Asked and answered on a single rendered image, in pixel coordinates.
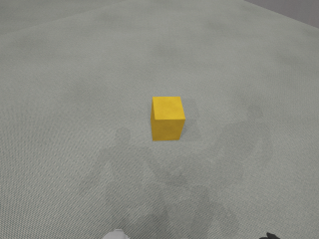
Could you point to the carton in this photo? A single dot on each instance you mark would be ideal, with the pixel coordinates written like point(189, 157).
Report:
point(167, 118)

